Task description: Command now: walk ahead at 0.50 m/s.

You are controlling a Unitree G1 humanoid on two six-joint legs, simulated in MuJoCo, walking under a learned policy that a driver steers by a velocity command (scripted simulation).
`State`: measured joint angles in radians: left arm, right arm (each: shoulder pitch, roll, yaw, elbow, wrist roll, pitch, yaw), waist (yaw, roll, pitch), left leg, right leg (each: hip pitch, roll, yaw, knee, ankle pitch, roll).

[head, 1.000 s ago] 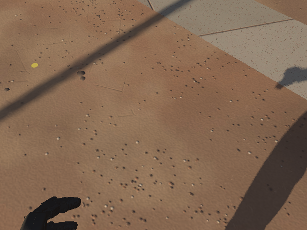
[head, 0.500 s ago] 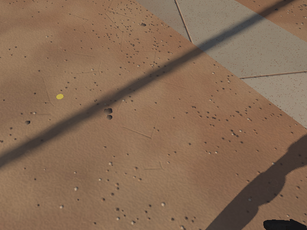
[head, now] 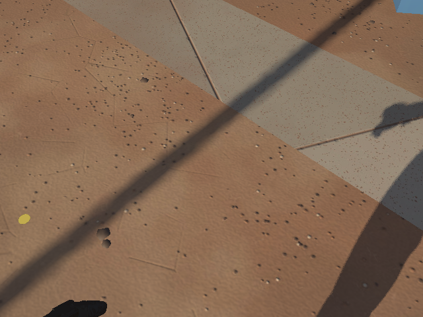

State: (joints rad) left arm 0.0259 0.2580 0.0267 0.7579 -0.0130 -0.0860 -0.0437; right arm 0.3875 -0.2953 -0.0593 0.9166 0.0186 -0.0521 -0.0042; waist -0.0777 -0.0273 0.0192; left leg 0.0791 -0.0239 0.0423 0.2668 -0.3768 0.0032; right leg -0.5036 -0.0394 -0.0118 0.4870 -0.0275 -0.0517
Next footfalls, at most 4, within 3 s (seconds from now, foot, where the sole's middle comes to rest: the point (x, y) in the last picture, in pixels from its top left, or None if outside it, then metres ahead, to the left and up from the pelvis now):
0.02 right None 0.18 -0.12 -0.77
0.56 left None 0.48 0.12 -0.77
1.04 right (215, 225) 0.78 -0.04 -0.77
1.52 left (133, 227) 0.80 0.25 -0.77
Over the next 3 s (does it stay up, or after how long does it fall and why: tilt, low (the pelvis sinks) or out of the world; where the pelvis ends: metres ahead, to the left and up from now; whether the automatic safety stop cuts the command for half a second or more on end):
stays up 0.80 0.08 0.01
